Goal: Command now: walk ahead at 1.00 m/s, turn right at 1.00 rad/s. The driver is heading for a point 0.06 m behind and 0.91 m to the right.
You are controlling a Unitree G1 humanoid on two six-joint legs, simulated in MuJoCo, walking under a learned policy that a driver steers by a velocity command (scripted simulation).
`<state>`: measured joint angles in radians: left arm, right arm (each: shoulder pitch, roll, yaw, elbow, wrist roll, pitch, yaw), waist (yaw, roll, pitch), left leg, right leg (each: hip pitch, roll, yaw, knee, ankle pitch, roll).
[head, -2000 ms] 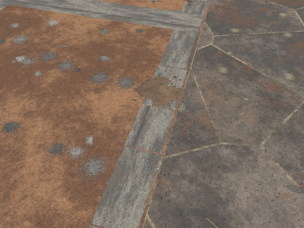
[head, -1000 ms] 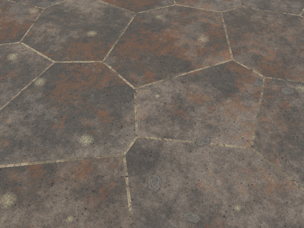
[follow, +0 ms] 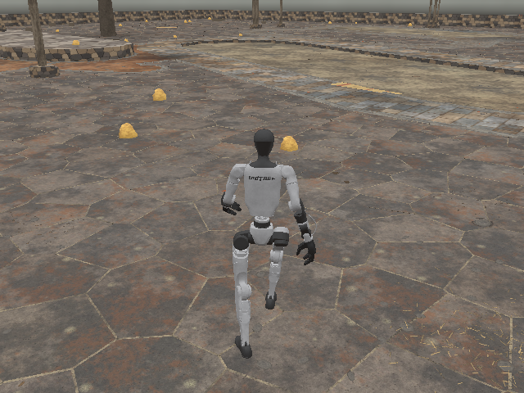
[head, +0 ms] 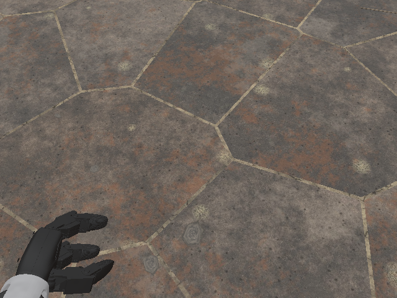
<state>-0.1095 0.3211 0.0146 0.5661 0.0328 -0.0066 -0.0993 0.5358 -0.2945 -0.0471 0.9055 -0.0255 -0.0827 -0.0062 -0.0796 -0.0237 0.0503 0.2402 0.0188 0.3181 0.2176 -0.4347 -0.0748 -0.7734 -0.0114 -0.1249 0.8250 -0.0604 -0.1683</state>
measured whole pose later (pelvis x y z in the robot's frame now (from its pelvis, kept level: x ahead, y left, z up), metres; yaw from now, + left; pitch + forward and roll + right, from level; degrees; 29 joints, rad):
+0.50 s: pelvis +0.50 -0.02 +0.00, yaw -17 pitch +1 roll +0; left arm 0.46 0.32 0.05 0.92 0.01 -0.09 0.01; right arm 0.04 -0.27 0.01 0.63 -0.05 -0.08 0.01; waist 0.09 0.01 0.06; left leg -0.55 0.03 0.05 0.52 0.01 0.05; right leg 0.16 0.15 0.14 0.51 -0.43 -0.13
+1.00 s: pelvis +0.73 -0.11 +0.01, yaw -33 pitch +1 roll +2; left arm 0.17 0.31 0.08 0.66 -0.01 0.00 -0.02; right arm 0.04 -0.31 -0.05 0.72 0.00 -0.02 -0.02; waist 0.02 0.04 0.10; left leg -0.42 -0.04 -0.01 1.19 -0.53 -0.03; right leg -0.49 0.08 0.06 0.58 -0.11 -0.08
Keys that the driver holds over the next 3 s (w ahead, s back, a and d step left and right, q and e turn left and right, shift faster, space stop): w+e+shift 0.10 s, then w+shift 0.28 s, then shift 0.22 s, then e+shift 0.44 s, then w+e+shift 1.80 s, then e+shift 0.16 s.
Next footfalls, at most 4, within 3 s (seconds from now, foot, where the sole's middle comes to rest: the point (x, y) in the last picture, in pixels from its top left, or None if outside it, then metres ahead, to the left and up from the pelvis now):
0.08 right None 0.25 -0.03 -0.75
0.48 left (184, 217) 0.73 0.03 -0.75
0.90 right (257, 188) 0.83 -0.25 -0.75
1.26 left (208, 167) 0.94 -0.07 -0.75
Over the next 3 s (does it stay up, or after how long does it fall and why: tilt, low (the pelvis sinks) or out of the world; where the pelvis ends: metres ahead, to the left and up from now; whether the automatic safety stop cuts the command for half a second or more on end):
stays up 0.67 -1.52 0.00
